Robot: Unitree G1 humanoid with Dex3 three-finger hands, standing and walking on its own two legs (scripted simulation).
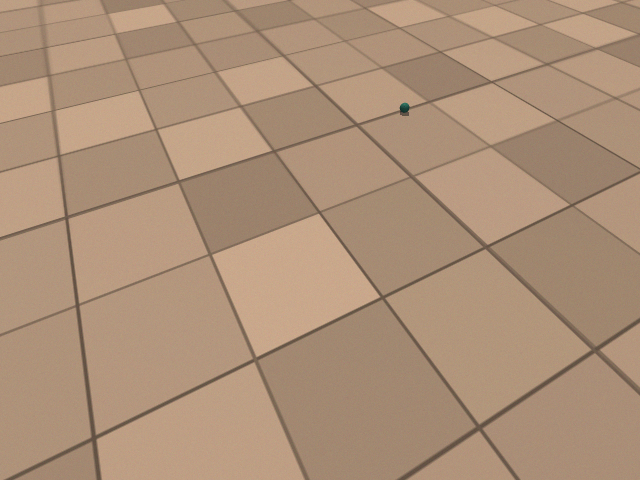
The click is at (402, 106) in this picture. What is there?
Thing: free ball
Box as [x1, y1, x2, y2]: [400, 103, 408, 112]
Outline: 402,103 400,105 400,110 405,112 408,109 408,104
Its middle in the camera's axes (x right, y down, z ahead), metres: +0.50 -0.77 +2.29
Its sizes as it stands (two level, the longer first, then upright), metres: 0.057 0.057 0.057
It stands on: the floor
